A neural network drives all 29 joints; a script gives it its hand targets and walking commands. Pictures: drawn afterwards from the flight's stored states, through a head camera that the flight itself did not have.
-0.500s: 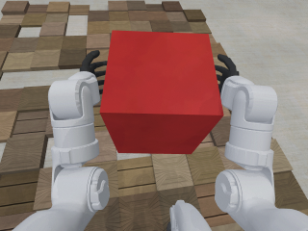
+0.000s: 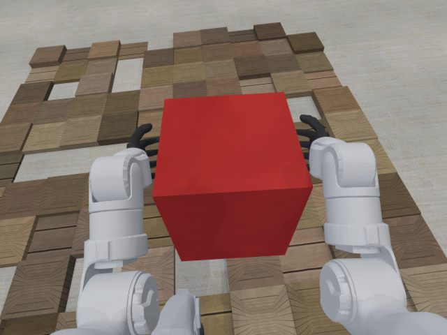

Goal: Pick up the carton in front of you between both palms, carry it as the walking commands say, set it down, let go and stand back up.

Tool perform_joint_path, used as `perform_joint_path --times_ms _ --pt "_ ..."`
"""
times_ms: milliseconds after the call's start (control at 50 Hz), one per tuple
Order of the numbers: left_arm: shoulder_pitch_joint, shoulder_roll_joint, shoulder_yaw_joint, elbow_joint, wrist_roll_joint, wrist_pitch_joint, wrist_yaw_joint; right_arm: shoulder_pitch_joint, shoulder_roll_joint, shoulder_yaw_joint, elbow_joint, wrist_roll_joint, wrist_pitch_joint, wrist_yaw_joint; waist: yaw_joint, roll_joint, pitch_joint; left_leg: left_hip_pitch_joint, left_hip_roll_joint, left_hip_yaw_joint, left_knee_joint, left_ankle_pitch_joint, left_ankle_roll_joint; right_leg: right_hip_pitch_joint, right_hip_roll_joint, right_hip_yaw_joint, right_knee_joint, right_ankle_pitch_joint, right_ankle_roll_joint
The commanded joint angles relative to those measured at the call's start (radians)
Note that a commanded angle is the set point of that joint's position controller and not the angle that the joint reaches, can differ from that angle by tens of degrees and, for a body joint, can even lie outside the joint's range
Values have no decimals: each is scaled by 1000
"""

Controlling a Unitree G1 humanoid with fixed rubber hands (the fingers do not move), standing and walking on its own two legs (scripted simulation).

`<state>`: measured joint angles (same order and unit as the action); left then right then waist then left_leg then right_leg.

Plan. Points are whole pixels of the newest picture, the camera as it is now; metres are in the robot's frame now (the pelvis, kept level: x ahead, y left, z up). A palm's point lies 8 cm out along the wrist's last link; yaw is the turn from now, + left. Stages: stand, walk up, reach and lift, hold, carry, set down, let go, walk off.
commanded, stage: carry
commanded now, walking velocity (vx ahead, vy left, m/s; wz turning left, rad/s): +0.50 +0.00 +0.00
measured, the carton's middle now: (229, 182) +0.37 +0.00 +0.03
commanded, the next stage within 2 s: none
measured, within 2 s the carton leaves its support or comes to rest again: neither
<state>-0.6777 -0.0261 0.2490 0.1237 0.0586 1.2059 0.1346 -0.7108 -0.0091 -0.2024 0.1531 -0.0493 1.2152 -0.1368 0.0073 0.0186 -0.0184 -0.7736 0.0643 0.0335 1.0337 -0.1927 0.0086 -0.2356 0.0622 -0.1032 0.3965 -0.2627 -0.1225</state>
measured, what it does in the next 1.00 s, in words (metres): walks ahead: left foot, then right foot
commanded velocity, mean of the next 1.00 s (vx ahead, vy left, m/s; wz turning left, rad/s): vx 0.50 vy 0.00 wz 0.00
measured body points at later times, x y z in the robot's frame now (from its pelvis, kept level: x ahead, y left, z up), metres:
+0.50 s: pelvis +0.31 +0.01 -0.03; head +0.35 +0.02 +0.42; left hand +0.70 +0.14 +0.06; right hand +0.67 -0.17 +0.07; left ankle +0.30 +0.06 -0.76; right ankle +0.36 -0.14 -0.69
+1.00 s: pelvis +0.63 +0.01 -0.02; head +0.66 +0.01 +0.43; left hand +1.00 +0.18 +0.10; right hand +1.02 -0.12 +0.10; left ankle +0.74 +0.13 -0.73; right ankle +0.58 -0.11 -0.74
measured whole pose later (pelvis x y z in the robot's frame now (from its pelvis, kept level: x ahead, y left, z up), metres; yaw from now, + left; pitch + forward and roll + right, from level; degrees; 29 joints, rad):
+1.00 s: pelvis +0.63 +0.01 -0.02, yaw +1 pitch +6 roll -1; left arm -0.69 -0.02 0.20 0.13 0.03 1.20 0.16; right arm -0.69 0.00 -0.25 0.12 -0.07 1.21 -0.12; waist 0.07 0.02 -0.06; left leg -0.60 0.04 0.02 0.63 -0.09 0.00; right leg -0.29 -0.04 -0.11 0.57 -0.13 -0.05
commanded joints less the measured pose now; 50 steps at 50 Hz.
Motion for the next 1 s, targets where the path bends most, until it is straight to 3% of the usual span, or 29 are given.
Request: perform_joint_path --times_ms 0,80,140,180,200,220,240,260,280,300,340,380,420,460,560,600,620,640,660,680,700,720,740,760,780,840,900,940,980 --pt "-757 -1070 -639 -153 -441 -16 -245 -714 1163 645 -131 424 -37 193 33 -111 -481 -164 -15 25 -53 59 7 577 -254 212 3 723 2" --pt "-689 -1028 -638 -94 -417 -10 -255 -648 1128 635 -67 394 -26 202 55 -111 -393 -64 -68 86 -340 181 15 543 -200 159 1 793 19" --pt "-660 -1035 -628 -29 -407 -19 -270 -615 1120 612 -9 366 -26 215 74 -144 -360 84 -123 153 -537 292 50 520 -180 111 43 930 40" --pt "-678 -1059 -633 -16 -420 -31 -280 -629 1120 592 10 357 -33 223 42 -179 -389 293 -145 175 -597 314 81 455 -195 93 133 1050 58" --pt "-701 -1070 -639 -18 -429 -36 -285 -631 1116 582 18 353 -37 225 17 -194 -419 380 -133 150 -622 343 89 448 -195 82 239 1036 71" --pt "-725 -1077 -647 -18 -439 -41 -289 -619 1115 572 24 349 -43 227 -29 -163 -460 541 -110 144 -686 383 89 382 -189 42 391 954 88" --pt "-746 -1082 -653 -15 -444 -46 -291 -608 1109 558 26 341 -49 230 -66 -87 -496 780 -32 57 -660 379 88 173 -160 30 603 706 97" --pt "-777 -1130 -662 2 -459 -44 -294 -614 1067 533 32 320 -58 230 -59 135 -597 1163 246 -283 -464 703 251 -254 -70 50 872 89 155" --pt "-770 -1123 -655 5 -455 -47 -288 -580 1074 530 63 338 -63 231 -96 247 -629 1283 354 -553 -554 507 385 -545 25 102 1113 -337 169" --pt "-784 -1117 -661 -18 -453 -52 -278 -587 1108 544 37 367 -68 236 -89 171 -599 1175 290 -510 -595 298 348 -556 -36 140 1114 -263 109" --pt "-807 -1119 -647 -78 -456 -60 -252 -713 1163 591 -74 439 -74 246 -53 9 -477 938 241 -374 -650 242 257 -524 -86 121 969 -176 92" --pt "-753 -1107 -638 -97 -435 -59 -226 -763 1183 617 -131 485 -73 248 -38 21 -447 823 197 -292 -684 216 213 -483 -113 100 856 -147 104" --pt "-717 -1091 -640 -111 -420 -61 -206 -768 1172 627 -164 498 -72 249 -43 69 -467 795 180 -240 -702 209 226 -483 -114 60 737 -140 122" --pt "-705 -1090 -654 -125 -409 -56 -191 -753 1166 636 -175 505 -64 254 -54 87 -461 808 163 -188 -700 327 220 -490 -118 34 613 -83 129" --pt "-703 -1049 -678 -160 -386 -36 -179 -717 1111 645 -188 487 -46 257 -55 117 -436 793 106 -27 -690 491 151 -312 -76 -29 259 233 111" --pt "-670 -1030 -677 -127 -378 -26 -189 -660 1097 637 -142 459 -38 259 -34 107 -450 770 75 56 -605 641 110 -148 -25 -85 142 308 102" --pt "-652 -1027 -673 -88 -372 -21 -197 -626 1086 625 -102 444 -32 260 -33 71 -453 797 31 117 -476 708 79 -75 8 -121 29 390 98" --pt "-628 -1025 -666 -48 -371 -15 -208 -597 1069 611 -63 428 -30 260 -23 59 -465 737 6 145 -351 679 57 65 13 -131 -52 470 81" --pt "-584 -1018 -645 -2 -366 -12 -220 -601 1053 597 -28 415 -28 261 33 32 -485 568 -16 126 -212 469 36 267 -103 -1 -14 575 41" --pt "-581 -987 -622 34 -347 -23 -222 -614 1086 579 -8 412 -22 263 61 -280 -617 118 -103 53 111 5 -36 692 -377 432 113 739 -175" --pt "-544 -1020 -622 54 -358 -28 -227 -601 1082 576 7 403 -22 265 99 -293 -645 10 -134 -19 298 -313 -18 656 -434 557 32 597 -231" --pt "-584 -1055 -627 23 -375 -35 -233 -652 1109 583 -16 413 -27 267 104 -225 -598 0 -102 -72 345 -296 13 572 -410 533 21 544 -210" --pt "-670 -1085 -642 -39 -401 -42 -239 -698 1132 584 -42 418 -32 267 98 -101 -560 -20 -81 -75 303 -263 34 527 -389 478 40 549 -163" --pt "-770 -1113 -670 -112 -438 -48 -242 -720 1145 583 -63 418 -36 262 97 -67 -509 -45 -53 -80 246 -237 35 461 -382 437 41 536 -135" --pt "-827 -1131 -692 -157 -472 -49 -241 -732 1145 582 -86 415 -37 252 82 -51 -488 -13 -27 -87 180 -202 29 371 -349 395 24 399 -106" --pt "-870 -1136 -714 -224 -524 -45 -235 -714 1108 580 -138 400 -33 213 68 -144 -478 46 -29 -40 7 -168 7 270 -318 325 14 358 -103" --pt "-794 -1111 -703 -176 -511 -27 -241 -646 1062 569 -122 361 -23 190 59 -197 -477 139 -21 -17 -226 -17 -7 215 -308 241 17 430 -82" --pt "-737 -1106 -699 -114 -493 -23 -253 -614 1048 567 -87 344 -19 193 54 -196 -469 258 -53 28 -401 106 -11 169 -272 161 34 444 -37" --pt "-713 -1106 -695 -67 -474 -28 -262 -600 1057 566 -48 338 -23 210 41 -160 -449 412 -84 82 -590 290 -5 117 -244 100 80 363 10"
